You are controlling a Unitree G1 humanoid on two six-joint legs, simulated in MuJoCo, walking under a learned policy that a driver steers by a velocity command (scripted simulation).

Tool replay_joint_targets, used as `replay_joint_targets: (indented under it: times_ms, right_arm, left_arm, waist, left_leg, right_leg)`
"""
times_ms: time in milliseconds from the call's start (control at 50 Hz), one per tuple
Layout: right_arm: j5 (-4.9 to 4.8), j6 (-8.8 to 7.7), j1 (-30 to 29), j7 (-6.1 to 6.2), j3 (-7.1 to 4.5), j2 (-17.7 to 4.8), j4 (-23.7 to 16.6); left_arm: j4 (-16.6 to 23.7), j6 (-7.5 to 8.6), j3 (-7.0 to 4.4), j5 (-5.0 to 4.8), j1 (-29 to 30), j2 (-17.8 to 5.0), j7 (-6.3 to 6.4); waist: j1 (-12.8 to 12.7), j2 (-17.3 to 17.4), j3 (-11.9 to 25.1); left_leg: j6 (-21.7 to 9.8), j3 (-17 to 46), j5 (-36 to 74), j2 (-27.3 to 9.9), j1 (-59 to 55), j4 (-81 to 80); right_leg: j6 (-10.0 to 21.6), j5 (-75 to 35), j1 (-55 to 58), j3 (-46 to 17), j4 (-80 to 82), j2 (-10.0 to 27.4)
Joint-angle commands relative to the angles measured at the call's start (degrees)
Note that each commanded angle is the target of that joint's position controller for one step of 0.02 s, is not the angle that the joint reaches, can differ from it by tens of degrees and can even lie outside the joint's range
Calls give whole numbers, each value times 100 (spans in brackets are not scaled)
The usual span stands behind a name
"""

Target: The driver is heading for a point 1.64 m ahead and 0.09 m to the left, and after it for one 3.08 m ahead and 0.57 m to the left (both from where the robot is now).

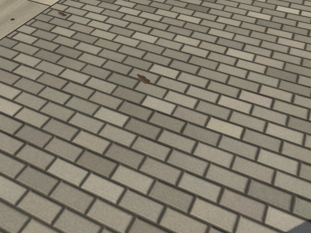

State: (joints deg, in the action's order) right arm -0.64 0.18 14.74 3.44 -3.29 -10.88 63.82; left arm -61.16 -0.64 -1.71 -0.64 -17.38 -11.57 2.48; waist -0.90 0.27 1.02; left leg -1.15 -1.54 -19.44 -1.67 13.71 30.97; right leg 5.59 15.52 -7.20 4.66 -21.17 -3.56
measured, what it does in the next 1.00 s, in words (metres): walks ahead: left foot, then right foot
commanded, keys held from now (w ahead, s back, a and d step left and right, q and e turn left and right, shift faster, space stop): w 1.00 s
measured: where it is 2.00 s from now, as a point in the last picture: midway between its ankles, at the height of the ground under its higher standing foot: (135, 140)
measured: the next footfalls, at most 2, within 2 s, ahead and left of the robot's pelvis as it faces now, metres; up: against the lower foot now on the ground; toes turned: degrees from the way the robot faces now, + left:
left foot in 0.34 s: +0.24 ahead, +0.20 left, +0.00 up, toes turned +5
right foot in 0.90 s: +0.63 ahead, +0.01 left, +0.00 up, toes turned -2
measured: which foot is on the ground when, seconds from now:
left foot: up 0.00-0.32, down 0.34-0.92, up 0.94-1.00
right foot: down 0.00-0.36, up 0.38-0.88, down 0.90-1.00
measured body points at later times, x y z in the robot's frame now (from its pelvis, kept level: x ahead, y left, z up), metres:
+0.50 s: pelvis +0.19 +0.12 +0.00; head +0.20 +0.14 +0.45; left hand +0.25 +0.38 -0.15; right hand +0.22 -0.14 -0.14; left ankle +0.20 +0.20 -0.74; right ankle +0.12 -0.04 -0.63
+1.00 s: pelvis +0.49 +0.10 -0.02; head +0.53 +0.10 +0.43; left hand +0.65 +0.36 -0.13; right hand +0.49 -0.17 -0.16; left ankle +0.29 +0.21 -0.63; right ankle +0.59 +0.01 -0.74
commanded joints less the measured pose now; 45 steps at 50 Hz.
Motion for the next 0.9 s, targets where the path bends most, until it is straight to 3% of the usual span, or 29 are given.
replay_joint_targets:
  times_ms: [20, 40, 60, 80, 140, 220, 260, 300, 320, 340, 360, 380, 400, 420, 440, 460, 500, 560, 600, 660, 780, 820, 860, 880, 900]
  right_arm:
    - [-60, -192, -671, -113, -99, -615, -557]
    - [-103, -249, -560, -189, -128, -660, -537]
    - [-154, -297, -384, -239, -125, -601, -448]
    - [-159, -346, -423, -266, -131, -595, -459]
    - [-108, -475, -774, -369, -109, -509, -656]
    - [-124, -551, -1108, -468, -21, -491, -910]
    - [-116, -538, -1083, -509, 6, -546, -958]
    - [-114, -548, -533, -521, -71, -721, -836]
    - [-117, -558, 125, -503, -196, -929, -640]
    - [-143, -580, 1029, -481, -368, -1263, -386]
    - [-73, -553, 1787, -415, -475, -1838, -281]
    - [110, -620, 1708, -463, -366, -1846, -356]
    - [78, -720, 1030, -508, -223, -1429, -519]
    - [27, -750, 585, -533, -120, -1107, -644]
    - [30, -763, 153, -572, -50, -978, -742]
    - [77, -780, -61, -595, -3, -870, -779]
    - [135, -777, 88, -593, 72, -663, -677]
    - [109, -772, 520, -489, 61, -809, -560]
    - [129, -733, 672, -416, 54, -901, -579]
    - [107, -702, 794, -344, 62, -932, -683]
    - [41, -536, 1398, -282, 7, -1019, -576]
    - [28, -471, 1307, -249, -38, -1106, -617]
    - [71, -411, 1105, -216, -108, -1296, -709]
    - [100, -356, 1000, -224, -121, -1338, -745]
    - [106, -336, 836, -237, -88, -1296, -834]
  left_arm:
    - [39, 163, -299, 90, -879, -1156, 46]
    - [95, 254, -264, 111, -810, -1007, 33]
    - [163, 303, -232, 46, -626, -862, 1]
    - [199, 328, -230, 3, -622, -825, -28]
    - [233, 382, -215, 12, -770, -898, -66]
    - [357, 439, -249, -22, -776, -1135, -138]
    - [361, 451, -278, -88, -812, -1226, -191]
    - [417, 450, -274, -117, -672, -1287, -201]
    - [424, 444, -248, -93, -590, -1263, -204]
    - [442, 428, -173, -41, -559, -1076, -217]
    - [662, 444, -11, 131, -471, -675, -242]
    - [828, 591, 86, -33, -715, -164, -254]
    - [879, 718, -5, -267, -484, -606, -285]
    - [991, 777, -40, -312, -143, -814, -322]
    - [985, 774, -73, -251, -54, -873, -297]
    - [963, 728, -130, -150, -10, -932, -260]
    - [868, 584, -167, -132, -122, -853, -289]
    - [981, 487, -173, -78, 312, -722, -286]
    - [1153, 495, -179, -29, 804, -675, -287]
    - [1369, 552, -152, -50, 1469, -594, -315]
    - [1698, 679, -60, -95, 2487, -475, -513]
    - [1773, 740, -85, -106, 2526, -572, -591]
    - [1662, 750, -215, -100, 1982, -881, -585]
    - [1487, 732, -331, -104, 1284, -1116, -558]
    - [1196, 697, -455, -76, 281, -1367, -490]
  waist:
    - [-359, -713, -937]
    - [-191, -447, -926]
    - [-59, -217, -970]
    - [-72, -235, -926]
    - [-102, -414, -730]
    - [-97, -521, -863]
    - [-63, -592, -953]
    - [288, -530, -800]
    - [628, -533, -487]
    - [1026, -264, 64]
    - [1148, 1070, 599]
    - [694, 1974, 1061]
    - [543, 1159, 549]
    - [433, 813, 152]
    - [233, 429, -68]
    - [105, 433, -182]
    - [-4, 577, -321]
    - [59, 282, -568]
    - [171, 175, -600]
    - [324, 170, -657]
    - [565, 255, -857]
    - [412, 358, -742]
    - [30, 671, -241]
    - [-344, 804, 212]
    - [-835, 810, 811]
  left_leg:
    - [-156, 136, -933, -181, 2495, 2114]
    - [-177, 318, -870, -346, 2926, 2715]
    - [-166, 334, -487, -406, 3040, 2549]
    - [-136, 206, -326, -401, 2990, 2237]
    - [-57, 101, 161, -463, 2793, 1880]
    - [-51, -118, 646, -362, 2122, 1008]
    - [-125, -336, 825, -247, 1555, 675]
    - [-239, -525, 1060, 8, 490, 332]
    - [-320, -649, 969, 230, -320, 253]
    - [-494, -378, 849, 124, -1377, 78]
    - [-887, 1604, -287, -1230, -2213, -607]
    - [-1558, 4651, -1440, -2145, -2698, -2043]
    - [-1399, 4570, -1938, -2180, -2153, -2257]
    - [-1167, 3586, -1680, -2023, -1683, -2068]
    - [-979, 2725, -911, -1758, -1115, -2145]
    - [-863, 2088, -305, -1469, -708, -2244]
    - [-828, 1338, 488, -1127, -396, -2393]
    - [-934, 855, 1634, -1012, -596, -2501]
    - [-979, 730, 2144, -1034, -846, -2531]
    - [-885, 402, 2426, -885, -901, -2651]
    - [-853, 188, 3073, -1117, -2038, -2417]
    - [-823, 155, 3879, -1257, -2408, -2117]
    - [-726, 140, 5715, -1289, -2703, -1390]
    - [-635, 41, 6439, -1173, -2691, -540]
    - [-470, -79, 6162, -951, -1876, 700]
  right_leg:
    - [1242, 2702, 470, -3192, 1782, 2526]
    - [1210, 2405, 672, -3121, 1745, 2561]
    - [1036, 1915, 689, -2580, 1731, 2222]
    - [898, 1577, 735, -2236, 1723, 2030]
    - [824, 1063, 701, -1810, 1722, 1938]
    - [743, 443, 177, -1229, 1687, 1812]
    - [688, 284, -111, -1020, 1568, 1822]
    - [535, -401, -436, -800, 994, 1737]
    - [391, -1352, -580, -598, 209, 1568]
    - [150, -2053, -845, -213, -1254, 1204]
    - [-203, -536, -1820, 81, -3554, 691]
    - [-300, 1453, -3113, -723, -5209, -109]
    - [-155, 1154, -3558, -1309, -5978, 253]
    - [18, 668, -3794, -1194, -6063, 588]
    - [55, 45, -3547, -1083, -5688, 933]
    - [61, -323, -3261, -1018, -5291, 1117]
    - [37, -564, -2924, -883, -4979, 1253]
    - [-135, -950, -3502, -733, -4393, 1330]
    - [-301, -1327, -3862, -673, -3755, 1324]
    - [-415, -1976, -3653, -454, -2430, 1171]
    - [-215, -2025, -3633, -200, -934, 831]
    - [-80, -1819, -3378, -171, -691, 699]
    - [83, -1381, -2525, -12, -746, 366]
    - [221, -1293, -1655, 101, -712, 167]
    - [415, -1547, -34, -63, -804, 316]
Over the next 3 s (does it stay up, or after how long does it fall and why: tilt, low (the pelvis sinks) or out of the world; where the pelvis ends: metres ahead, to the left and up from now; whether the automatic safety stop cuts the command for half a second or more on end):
stays up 1.58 0.19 -0.01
